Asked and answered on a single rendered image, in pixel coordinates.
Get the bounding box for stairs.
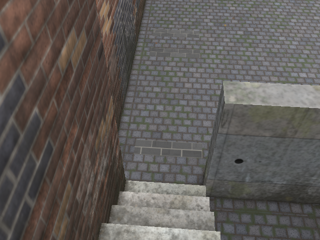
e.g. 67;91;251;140
98;180;221;240

